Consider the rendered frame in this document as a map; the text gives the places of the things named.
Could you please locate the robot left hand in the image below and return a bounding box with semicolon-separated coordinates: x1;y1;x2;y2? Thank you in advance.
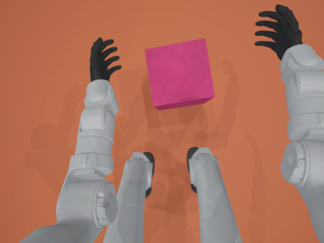
90;37;122;82

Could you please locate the robot right hand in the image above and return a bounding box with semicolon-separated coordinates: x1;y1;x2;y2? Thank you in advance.
255;4;303;60

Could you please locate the robot left upper arm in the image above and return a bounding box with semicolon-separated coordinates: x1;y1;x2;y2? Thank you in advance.
19;179;118;243

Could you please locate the robot left foot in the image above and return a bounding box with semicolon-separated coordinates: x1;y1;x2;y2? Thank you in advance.
143;152;154;197

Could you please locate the right robot thigh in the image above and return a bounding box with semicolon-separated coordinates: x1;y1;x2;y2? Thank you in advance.
189;153;242;243

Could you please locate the carton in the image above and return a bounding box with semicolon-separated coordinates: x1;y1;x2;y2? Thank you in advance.
145;38;215;110

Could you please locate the right robot forearm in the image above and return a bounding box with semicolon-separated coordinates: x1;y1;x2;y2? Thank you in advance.
280;44;324;141

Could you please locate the left robot forearm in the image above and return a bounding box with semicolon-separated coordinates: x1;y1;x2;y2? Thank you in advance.
56;79;119;216

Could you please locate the robot right upper arm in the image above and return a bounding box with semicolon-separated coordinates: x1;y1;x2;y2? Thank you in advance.
280;139;324;243

